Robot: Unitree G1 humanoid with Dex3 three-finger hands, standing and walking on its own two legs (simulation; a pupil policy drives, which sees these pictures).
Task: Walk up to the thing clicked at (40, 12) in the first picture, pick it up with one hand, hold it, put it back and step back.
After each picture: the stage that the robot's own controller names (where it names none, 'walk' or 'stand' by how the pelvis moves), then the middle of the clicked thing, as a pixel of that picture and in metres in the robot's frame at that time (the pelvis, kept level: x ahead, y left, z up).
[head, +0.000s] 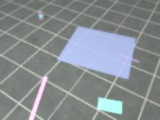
stand; (40, 15) +2.04 +0.60 -0.72
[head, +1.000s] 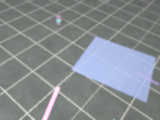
walk; (58, 20) +1.95 +0.27 -0.70
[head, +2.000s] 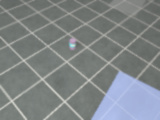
walk; (72, 44) +1.29 +0.10 -0.72
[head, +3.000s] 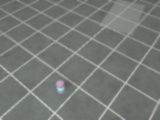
walk; (60, 87) +0.78 +0.20 -0.71
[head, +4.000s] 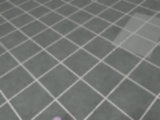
walk; out of the picture +0.47 +0.27 -0.70
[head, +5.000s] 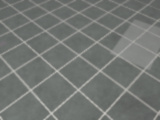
stand; out of the picture +0.33 +0.22 -0.72
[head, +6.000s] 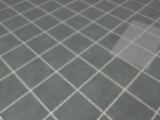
stand; out of the picture +0.34 +0.23 -0.73
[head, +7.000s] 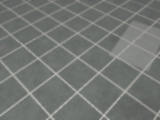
stand; out of the picture +0.33 +0.24 -0.73
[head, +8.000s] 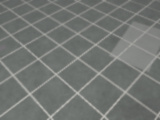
stand; out of the picture +0.32 +0.24 -0.73
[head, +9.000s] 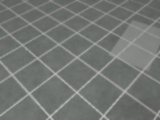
stand; out of the picture +0.31 +0.24 -0.73
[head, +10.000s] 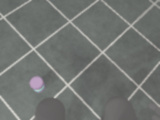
go down; (37, 84) +0.40 +0.22 -0.44
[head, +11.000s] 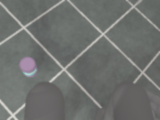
go down; (29, 67) +0.42 +0.24 -0.32
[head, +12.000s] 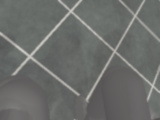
close in; out of the picture +0.40 +0.27 -0.24
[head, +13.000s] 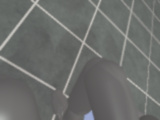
close; out of the picture +0.41 +0.29 -0.23
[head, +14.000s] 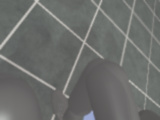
lift; out of the picture +0.39 +0.28 -0.23
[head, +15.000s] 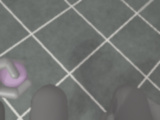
lift; (16, 79) +0.33 +0.24 -0.06
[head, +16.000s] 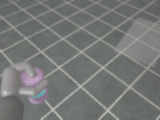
hold; (35, 86) +0.33 +0.17 +0.05
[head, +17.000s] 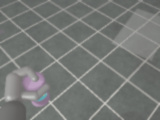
hold; (37, 90) +0.33 +0.17 +0.00
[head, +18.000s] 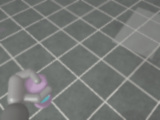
hold; (39, 91) +0.33 +0.17 -0.01
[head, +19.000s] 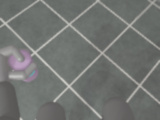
crouch; (24, 66) +0.40 +0.20 -0.08
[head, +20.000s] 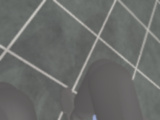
lower; out of the picture +0.43 +0.27 -0.23
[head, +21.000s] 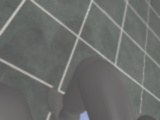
lower; out of the picture +0.42 +0.29 -0.23
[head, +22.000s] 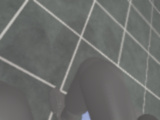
lower; out of the picture +0.42 +0.29 -0.23
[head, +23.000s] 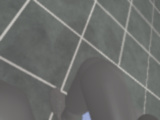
lower; out of the picture +0.42 +0.29 -0.23
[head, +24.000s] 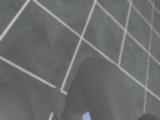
loosen; out of the picture +0.42 +0.29 -0.22
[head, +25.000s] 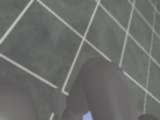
open; out of the picture +0.41 +0.28 -0.23
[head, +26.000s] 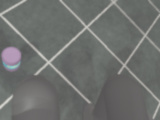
stand; (11, 59) +0.43 +0.24 -0.27
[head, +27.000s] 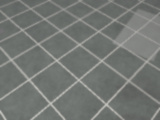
stand; out of the picture +0.36 +0.19 -0.64
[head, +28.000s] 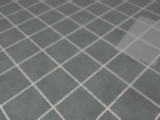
stand; out of the picture +0.38 +0.20 -0.67
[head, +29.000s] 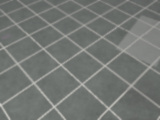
stand; out of the picture +0.36 +0.19 -0.67
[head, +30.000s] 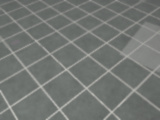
walk; out of the picture +0.38 +0.19 -0.72
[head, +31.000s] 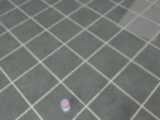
walk; (65, 105) +0.49 +0.19 -0.71
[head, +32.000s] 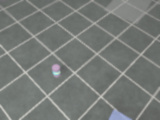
walk; (56, 70) +0.79 +0.20 -0.70
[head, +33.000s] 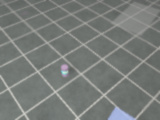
stand; (64, 70) +0.98 +0.20 -0.71
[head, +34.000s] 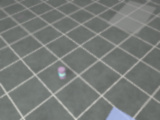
stand; (62, 73) +0.97 +0.23 -0.73
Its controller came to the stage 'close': yes
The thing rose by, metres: 0.72
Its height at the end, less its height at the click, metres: +0.00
